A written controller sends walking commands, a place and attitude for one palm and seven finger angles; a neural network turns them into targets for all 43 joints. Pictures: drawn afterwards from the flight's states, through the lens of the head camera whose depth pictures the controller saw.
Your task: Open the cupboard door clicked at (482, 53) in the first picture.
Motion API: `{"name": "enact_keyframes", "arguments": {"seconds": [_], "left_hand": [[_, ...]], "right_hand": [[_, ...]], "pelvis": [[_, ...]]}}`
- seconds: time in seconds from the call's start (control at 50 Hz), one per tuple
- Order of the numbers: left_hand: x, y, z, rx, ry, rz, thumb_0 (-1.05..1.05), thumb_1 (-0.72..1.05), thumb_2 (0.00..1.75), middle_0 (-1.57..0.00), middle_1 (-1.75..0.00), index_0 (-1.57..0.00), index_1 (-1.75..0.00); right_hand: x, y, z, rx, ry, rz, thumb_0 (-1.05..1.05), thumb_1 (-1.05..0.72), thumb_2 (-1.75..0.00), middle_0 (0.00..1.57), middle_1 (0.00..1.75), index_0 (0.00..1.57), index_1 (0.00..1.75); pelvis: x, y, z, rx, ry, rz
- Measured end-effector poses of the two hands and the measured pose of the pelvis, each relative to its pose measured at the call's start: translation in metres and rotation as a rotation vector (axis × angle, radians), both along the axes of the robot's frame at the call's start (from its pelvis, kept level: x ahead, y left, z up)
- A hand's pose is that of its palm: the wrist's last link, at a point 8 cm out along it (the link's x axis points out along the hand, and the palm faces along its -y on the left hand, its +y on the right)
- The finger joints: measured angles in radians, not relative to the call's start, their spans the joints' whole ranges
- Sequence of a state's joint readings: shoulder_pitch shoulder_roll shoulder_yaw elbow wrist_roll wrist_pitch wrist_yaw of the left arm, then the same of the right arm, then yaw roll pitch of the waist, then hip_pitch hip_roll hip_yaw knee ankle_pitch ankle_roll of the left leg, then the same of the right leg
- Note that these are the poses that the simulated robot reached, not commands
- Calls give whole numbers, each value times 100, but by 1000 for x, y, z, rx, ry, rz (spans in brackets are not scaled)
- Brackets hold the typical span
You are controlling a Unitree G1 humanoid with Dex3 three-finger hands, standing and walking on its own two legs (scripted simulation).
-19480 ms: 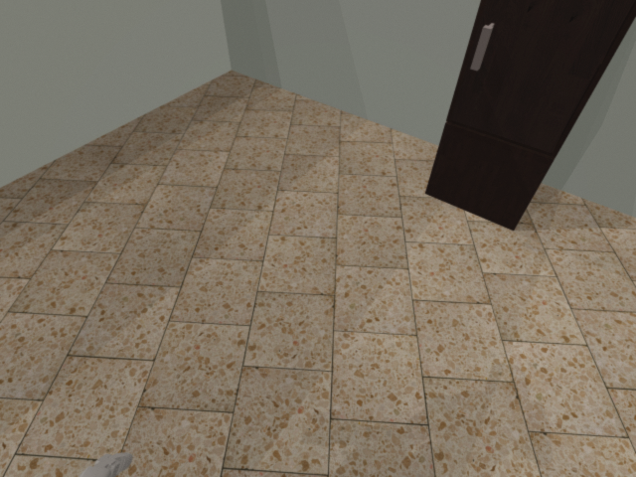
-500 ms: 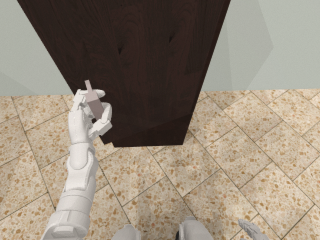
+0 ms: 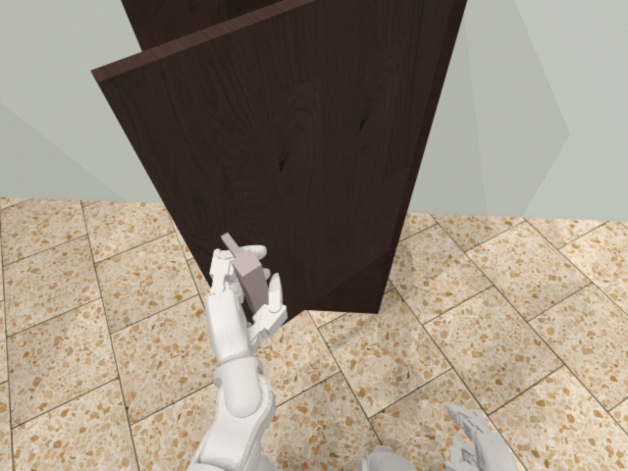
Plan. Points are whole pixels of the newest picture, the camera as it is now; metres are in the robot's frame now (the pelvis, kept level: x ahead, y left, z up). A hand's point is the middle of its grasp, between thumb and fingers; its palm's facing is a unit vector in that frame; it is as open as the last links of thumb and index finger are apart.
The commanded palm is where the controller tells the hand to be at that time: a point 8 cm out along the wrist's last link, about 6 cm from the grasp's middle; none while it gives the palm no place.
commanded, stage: open thumb and fingers to let go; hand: left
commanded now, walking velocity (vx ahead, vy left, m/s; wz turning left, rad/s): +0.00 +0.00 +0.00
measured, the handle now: (246, 277) +0.36 +0.11 +0.02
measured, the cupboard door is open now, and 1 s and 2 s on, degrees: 41 44 45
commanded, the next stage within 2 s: slide the hand sideways off the handle in 0.92 s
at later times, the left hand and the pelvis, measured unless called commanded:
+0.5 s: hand (283, 313) +0.30 +0.05 +0.03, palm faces +0.35 -0.94 -0.03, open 10.2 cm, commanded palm +0.26 +0.10 +0.03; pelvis -0.03 -0.01 -0.01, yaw +2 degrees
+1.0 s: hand (284, 315) +0.30 +0.05 +0.03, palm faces +0.30 -0.95 -0.03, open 14.9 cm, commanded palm +0.26 +0.10 +0.03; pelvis -0.04 +0.01 -0.01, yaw +0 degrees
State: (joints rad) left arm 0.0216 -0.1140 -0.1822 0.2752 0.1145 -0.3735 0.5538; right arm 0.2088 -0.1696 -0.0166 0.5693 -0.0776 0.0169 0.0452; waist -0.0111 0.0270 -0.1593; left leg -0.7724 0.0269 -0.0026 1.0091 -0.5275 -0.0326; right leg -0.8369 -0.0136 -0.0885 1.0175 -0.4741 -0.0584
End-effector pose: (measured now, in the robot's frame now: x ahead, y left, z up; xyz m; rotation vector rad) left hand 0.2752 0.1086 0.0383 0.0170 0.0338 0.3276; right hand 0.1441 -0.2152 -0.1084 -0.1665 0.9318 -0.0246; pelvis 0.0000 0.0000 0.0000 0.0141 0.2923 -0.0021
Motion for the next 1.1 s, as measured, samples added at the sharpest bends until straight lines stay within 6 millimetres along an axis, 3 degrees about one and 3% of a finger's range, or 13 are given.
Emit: {"name": "enact_keyframes", "arguments": {"seconds": [0.12,0.32,0.62,0.78,0.88,1.04,1.1], "left_hand": [[-14,-15,0,20,-5,-24,1,64,70,-29,-129,-30,-131],[-11,-13,-8,25,2,39,0,51,71,-35,-131,-35,-131],[-10,-12,-6,15,-35,18,0,-27,39,-31,-121,-32,-121],[-9,-12,-6,15,-31,-2,-1,-45,32,-27,-97,-27,-98],[-10,-14,-6,20,-34,-24,-1,-48,30,-27,-78,-25,-78],[-10,-10,-6,22,-35,-28,-1,-50,30,-38,-60,-35,-64],[-12,-3,-8,66,-55,-149,-1,-50,30,-37,-54,-30,-58]], "right_hand": [[2,-12,1,-17,-41,9,1,-91,-90,20,30,20,30],[3,-17,-9,-24,-71,24,1,-91,-90,20,30,20,30],[-29,-11,-16,-35,-32,3,1,-91,-90,20,30,20,30],[-39,-4,-13,-44,-25,-8,1,-91,-90,21,30,20,30],[-39,2,-11,-45,-32,-3,1,-91,-90,21,30,20,30],[-32,13,-12,-38,-43,23,1,-91,-90,21,30,20,30],[-31,16,-12,-37,-49,32,1,-91,-90,21,30,20,30]], "pelvis": [[-5,-9,-2,7,-13,13],[-22,-16,-9,18,-12,23],[-37,-5,-12,12,-20,17],[-39,4,-11,5,-25,8],[-41,9,-11,0,-27,6],[-44,14,-12,-4,-27,9],[-45,15,-14,-1,-27,15]]}}
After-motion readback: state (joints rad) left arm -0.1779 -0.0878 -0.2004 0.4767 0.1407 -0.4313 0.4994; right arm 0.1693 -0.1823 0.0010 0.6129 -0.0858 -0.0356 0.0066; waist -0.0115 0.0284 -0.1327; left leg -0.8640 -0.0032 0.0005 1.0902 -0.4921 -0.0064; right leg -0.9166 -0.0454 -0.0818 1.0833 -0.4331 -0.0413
